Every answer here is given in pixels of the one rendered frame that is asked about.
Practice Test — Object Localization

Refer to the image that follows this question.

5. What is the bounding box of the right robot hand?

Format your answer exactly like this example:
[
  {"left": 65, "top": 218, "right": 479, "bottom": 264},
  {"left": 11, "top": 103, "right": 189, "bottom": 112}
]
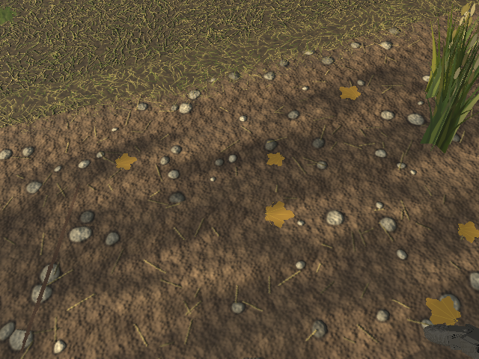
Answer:
[{"left": 424, "top": 324, "right": 479, "bottom": 359}]

